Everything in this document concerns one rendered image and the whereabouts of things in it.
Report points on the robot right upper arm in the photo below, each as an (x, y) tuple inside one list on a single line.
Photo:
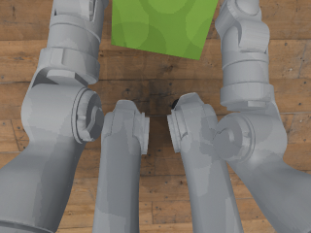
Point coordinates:
[(253, 145)]

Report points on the robot left shin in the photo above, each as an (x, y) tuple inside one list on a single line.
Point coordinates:
[(109, 117)]

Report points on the robot left forearm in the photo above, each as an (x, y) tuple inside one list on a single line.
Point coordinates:
[(71, 55)]

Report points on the robot right shin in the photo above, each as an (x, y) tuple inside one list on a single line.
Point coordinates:
[(209, 112)]

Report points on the robot shin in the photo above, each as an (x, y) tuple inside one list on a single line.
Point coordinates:
[(109, 117), (209, 112)]

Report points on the carton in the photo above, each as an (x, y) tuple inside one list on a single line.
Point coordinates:
[(172, 27)]

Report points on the robot right forearm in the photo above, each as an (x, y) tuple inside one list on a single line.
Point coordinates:
[(245, 59)]

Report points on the robot left upper arm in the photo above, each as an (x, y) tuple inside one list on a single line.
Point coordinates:
[(36, 185)]

